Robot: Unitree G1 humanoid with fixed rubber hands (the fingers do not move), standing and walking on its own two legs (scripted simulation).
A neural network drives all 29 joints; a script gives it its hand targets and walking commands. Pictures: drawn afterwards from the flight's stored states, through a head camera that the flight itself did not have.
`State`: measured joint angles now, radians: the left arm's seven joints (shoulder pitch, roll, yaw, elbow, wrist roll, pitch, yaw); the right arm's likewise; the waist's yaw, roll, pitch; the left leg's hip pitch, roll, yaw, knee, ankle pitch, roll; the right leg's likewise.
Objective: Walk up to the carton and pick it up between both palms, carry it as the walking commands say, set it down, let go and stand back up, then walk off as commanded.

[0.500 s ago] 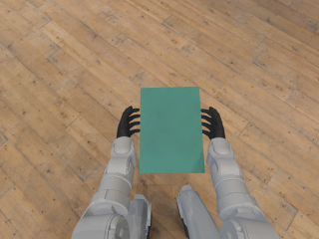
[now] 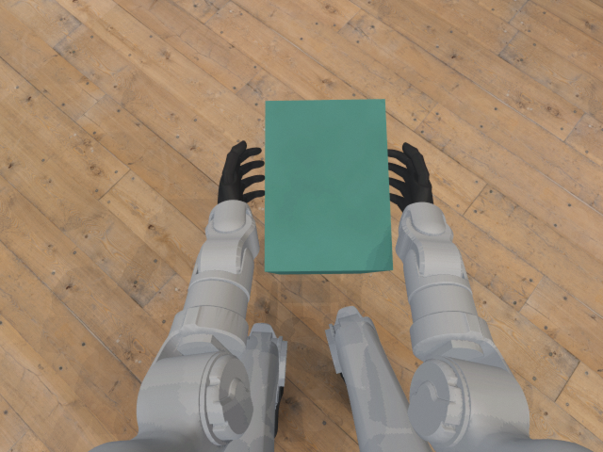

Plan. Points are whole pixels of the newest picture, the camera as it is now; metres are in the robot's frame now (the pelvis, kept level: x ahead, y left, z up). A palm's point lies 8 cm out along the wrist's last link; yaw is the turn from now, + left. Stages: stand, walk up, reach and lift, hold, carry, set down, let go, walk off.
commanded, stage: set down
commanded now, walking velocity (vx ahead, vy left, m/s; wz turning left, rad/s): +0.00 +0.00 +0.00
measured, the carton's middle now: (322, 203) +0.45 -0.06 -0.15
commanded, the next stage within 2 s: none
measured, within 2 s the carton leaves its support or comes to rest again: neither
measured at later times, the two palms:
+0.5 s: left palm (248, 201) +0.47 +0.05 -0.16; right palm (401, 204) +0.44 -0.19 -0.16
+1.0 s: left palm (257, 202) +0.50 +0.05 -0.24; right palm (390, 204) +0.46 -0.19 -0.25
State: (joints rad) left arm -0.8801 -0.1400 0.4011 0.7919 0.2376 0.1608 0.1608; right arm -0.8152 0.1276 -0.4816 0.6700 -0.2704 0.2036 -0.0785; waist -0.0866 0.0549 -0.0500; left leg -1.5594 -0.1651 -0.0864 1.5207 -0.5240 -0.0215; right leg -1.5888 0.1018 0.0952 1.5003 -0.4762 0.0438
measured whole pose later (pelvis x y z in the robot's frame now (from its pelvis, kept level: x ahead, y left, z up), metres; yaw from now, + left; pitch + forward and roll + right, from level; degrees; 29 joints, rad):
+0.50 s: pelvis -0.02 +0.00 -0.07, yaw +0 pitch +38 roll +1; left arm -1.09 -0.10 0.46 0.80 0.27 0.23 0.16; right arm -1.02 0.09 -0.54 0.68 -0.30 0.26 -0.07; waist -0.09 0.06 -0.01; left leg -1.86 -0.20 -0.08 1.73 -0.54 -0.05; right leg -1.89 0.13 0.10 1.71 -0.49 0.06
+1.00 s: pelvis -0.02 +0.00 -0.12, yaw +1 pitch +41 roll +1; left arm -1.26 -0.04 0.43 0.84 0.24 0.23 0.18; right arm -1.18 0.02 -0.53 0.72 -0.26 0.27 -0.08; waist -0.09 0.06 0.09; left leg -2.07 -0.23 -0.08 1.91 -0.56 -0.07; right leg -2.10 0.15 0.09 1.88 -0.50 0.07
